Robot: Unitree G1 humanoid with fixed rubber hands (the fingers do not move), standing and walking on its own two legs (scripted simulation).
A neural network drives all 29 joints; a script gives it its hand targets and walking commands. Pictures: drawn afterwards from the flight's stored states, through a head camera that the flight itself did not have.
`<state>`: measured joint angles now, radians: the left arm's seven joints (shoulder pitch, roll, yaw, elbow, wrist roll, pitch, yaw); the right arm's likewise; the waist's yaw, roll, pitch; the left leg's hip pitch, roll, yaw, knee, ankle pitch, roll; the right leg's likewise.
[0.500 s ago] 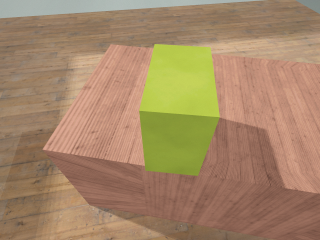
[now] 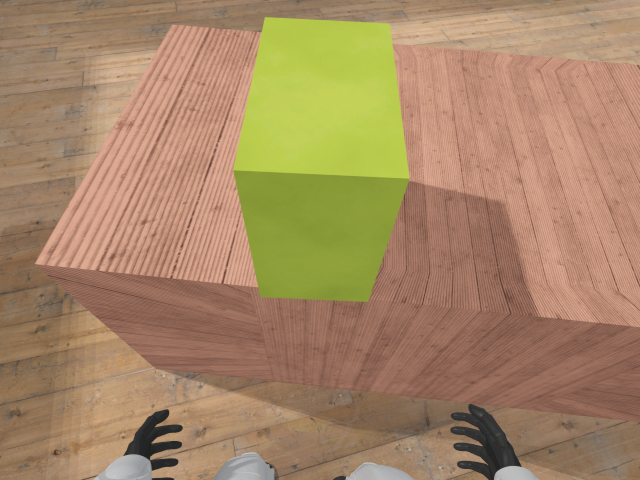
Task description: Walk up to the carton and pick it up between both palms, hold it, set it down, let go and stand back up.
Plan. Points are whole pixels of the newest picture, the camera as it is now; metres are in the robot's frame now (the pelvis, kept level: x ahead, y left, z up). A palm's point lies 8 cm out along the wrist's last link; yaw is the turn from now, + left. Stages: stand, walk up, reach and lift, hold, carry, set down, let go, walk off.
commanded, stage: reach and lift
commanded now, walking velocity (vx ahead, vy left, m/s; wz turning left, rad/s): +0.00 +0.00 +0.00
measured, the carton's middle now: (320, 170) +0.53 +0.03 +0.03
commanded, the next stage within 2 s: none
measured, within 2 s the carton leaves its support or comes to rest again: neither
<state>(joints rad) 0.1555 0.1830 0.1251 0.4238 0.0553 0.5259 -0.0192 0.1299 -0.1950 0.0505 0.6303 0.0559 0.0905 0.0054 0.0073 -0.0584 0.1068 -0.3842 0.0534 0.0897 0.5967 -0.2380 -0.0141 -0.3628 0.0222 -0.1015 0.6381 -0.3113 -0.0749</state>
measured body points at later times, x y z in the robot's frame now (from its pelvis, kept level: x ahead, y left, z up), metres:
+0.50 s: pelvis -0.01 +0.01 +0.01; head +0.01 +0.04 +0.46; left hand +0.15 +0.23 -0.10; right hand +0.15 -0.20 -0.08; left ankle +0.04 +0.14 -0.72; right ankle +0.02 -0.06 -0.72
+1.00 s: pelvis +0.03 +0.04 +0.01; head +0.04 +0.06 +0.46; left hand +0.22 +0.23 -0.07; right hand +0.22 -0.17 -0.06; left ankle +0.04 +0.14 -0.72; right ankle +0.02 -0.06 -0.72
